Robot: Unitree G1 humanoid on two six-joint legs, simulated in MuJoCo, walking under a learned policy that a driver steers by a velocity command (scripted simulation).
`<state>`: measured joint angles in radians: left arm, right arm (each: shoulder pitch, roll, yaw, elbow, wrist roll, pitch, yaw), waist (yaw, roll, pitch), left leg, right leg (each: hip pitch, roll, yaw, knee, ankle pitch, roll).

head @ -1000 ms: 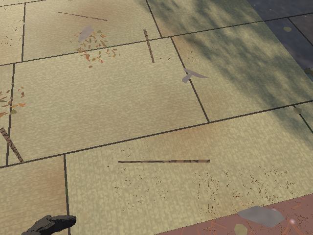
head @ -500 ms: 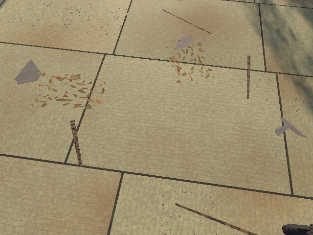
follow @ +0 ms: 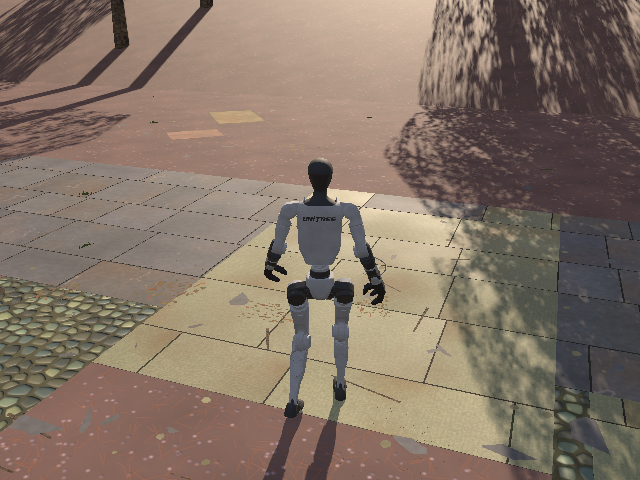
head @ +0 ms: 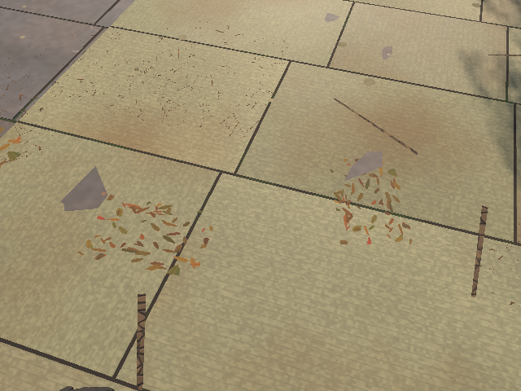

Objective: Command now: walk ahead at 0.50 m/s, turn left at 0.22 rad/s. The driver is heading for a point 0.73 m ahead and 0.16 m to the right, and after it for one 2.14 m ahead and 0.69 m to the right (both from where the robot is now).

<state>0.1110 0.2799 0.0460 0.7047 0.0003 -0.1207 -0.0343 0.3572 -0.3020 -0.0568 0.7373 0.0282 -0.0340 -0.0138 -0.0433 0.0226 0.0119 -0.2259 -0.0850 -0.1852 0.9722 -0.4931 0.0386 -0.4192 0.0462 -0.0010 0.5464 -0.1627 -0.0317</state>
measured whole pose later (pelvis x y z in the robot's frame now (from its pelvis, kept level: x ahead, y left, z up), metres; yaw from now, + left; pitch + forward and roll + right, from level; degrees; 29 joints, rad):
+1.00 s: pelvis +0.18 -0.03 +0.02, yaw -19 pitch +2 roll +3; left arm 0.23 0.29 0.06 0.71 0.00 0.02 0.03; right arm 0.08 -0.32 -0.10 0.79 0.00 0.02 -0.05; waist 0.02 0.02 0.05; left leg -0.53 -0.02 -0.05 1.02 -0.34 -0.07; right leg -0.28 0.03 0.08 0.45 -0.20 -0.05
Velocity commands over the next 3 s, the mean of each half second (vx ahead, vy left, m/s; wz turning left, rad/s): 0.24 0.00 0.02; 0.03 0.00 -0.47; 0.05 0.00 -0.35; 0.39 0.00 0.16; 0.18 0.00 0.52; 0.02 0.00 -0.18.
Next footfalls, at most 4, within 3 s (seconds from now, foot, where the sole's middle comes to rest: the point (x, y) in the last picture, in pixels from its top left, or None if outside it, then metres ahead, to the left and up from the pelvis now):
0.36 left None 0.30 0.12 -0.76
0.76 right None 0.21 -0.12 -0.76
1.24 left None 0.30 0.08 -0.76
1.62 right None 0.19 -0.14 -0.76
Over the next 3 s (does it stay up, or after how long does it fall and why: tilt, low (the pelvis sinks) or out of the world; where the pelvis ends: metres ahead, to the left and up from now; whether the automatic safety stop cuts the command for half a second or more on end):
stays up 0.60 -0.17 0.00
